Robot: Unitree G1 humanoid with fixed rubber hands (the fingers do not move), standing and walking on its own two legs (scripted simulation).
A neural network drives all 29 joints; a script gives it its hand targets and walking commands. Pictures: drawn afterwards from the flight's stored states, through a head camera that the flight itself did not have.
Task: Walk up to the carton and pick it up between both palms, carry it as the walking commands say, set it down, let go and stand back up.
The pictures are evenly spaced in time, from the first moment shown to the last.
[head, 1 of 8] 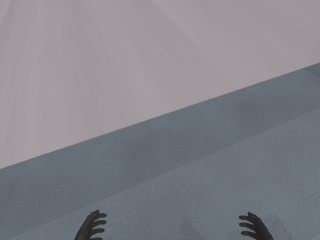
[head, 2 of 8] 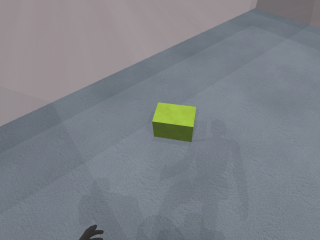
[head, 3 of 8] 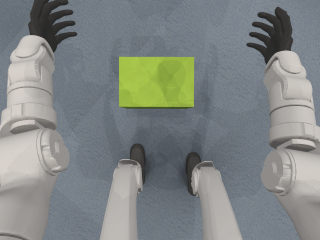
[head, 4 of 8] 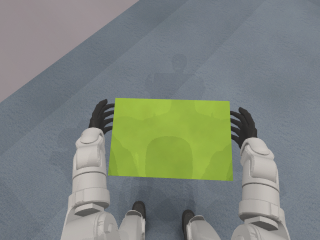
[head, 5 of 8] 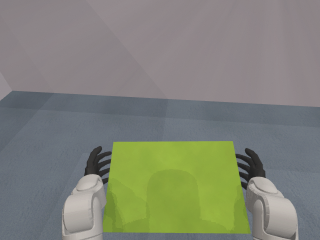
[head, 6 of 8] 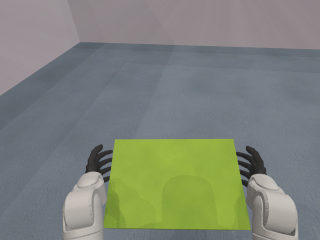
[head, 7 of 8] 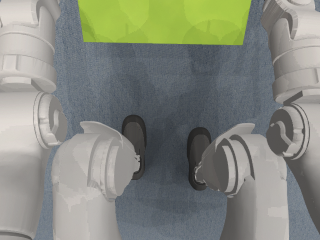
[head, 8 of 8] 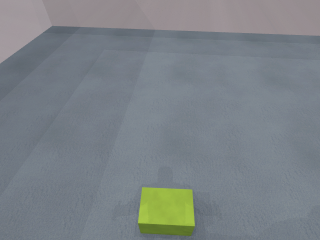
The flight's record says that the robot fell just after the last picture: no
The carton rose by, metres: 0.72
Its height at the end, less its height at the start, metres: +0.00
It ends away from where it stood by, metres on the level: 1.97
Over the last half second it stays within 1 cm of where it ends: yes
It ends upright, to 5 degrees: yes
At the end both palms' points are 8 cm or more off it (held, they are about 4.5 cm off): yes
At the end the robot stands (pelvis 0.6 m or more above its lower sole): yes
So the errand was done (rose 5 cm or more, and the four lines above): yes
